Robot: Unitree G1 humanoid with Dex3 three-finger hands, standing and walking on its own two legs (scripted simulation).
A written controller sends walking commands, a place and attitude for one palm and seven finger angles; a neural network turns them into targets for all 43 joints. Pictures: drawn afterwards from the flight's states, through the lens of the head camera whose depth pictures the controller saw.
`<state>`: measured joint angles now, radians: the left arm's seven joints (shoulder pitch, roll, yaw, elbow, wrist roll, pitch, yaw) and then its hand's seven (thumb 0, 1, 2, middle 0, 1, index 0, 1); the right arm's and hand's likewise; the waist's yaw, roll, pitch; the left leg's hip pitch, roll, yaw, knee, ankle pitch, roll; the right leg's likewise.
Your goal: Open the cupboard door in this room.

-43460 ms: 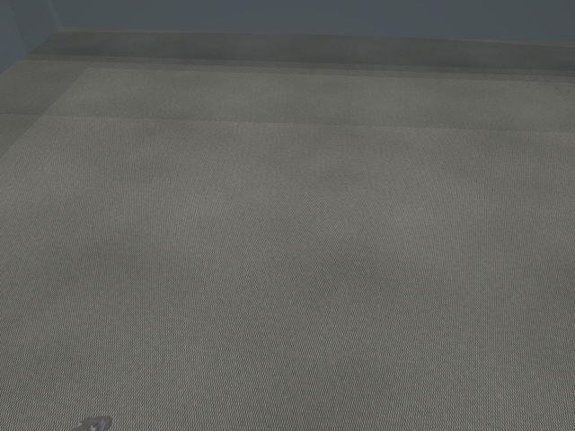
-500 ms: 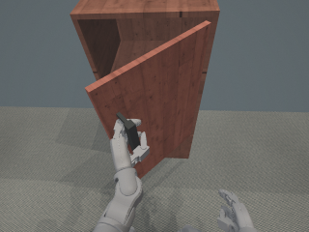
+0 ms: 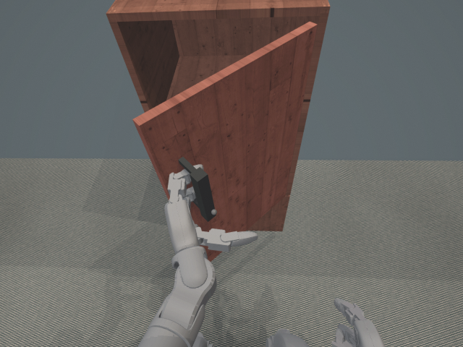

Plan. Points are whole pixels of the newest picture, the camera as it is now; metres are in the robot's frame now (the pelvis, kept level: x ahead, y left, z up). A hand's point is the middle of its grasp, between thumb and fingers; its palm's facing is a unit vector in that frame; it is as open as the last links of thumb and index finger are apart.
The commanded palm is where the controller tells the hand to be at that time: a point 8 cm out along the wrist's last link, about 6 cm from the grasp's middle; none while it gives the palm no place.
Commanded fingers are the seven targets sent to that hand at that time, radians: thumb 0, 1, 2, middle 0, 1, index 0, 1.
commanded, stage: open thumb and fingers to let go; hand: left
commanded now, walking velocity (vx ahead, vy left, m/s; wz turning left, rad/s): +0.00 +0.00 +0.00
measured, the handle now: (197, 190) +0.38 +0.08 +0.05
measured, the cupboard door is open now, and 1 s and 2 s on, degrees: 45 46 46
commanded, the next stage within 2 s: slide the hand sideways off the handle in 0.16 s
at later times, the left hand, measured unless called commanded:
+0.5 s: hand (211, 229) +0.30 +0.04 +0.05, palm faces -0.16 -0.99 -0.01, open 16.4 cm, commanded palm +0.28 +0.09 +0.05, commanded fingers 0.00 -0.50 0.30 -0.15 -0.30 -0.15 -0.30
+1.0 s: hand (191, 251) +0.26 +0.07 +0.05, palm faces -0.09 -1.00 +0.00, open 16.4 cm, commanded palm +0.24 +0.13 +0.05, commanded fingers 0.00 -0.50 0.30 -0.15 -0.30 -0.15 -0.30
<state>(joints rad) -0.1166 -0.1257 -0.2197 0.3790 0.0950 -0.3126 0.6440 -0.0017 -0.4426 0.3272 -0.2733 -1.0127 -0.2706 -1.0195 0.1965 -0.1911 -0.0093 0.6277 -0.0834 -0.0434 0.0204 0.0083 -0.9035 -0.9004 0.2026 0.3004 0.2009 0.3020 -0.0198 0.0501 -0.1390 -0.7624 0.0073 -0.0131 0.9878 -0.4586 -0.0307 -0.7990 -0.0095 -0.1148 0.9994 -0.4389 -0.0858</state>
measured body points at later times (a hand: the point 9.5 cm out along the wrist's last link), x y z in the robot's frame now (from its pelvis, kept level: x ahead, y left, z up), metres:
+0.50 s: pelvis -0.01 +0.02 +0.00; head +0.05 +0.00 +0.44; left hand +0.30 +0.10 +0.05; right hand +0.16 -0.20 -0.11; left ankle +0.01 +0.14 -0.67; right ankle +0.03 -0.07 -0.67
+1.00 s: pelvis +0.01 +0.03 -0.01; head +0.07 +0.02 +0.44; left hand +0.26 +0.13 +0.05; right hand +0.19 -0.18 -0.10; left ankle +0.01 +0.14 -0.67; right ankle +0.03 -0.07 -0.67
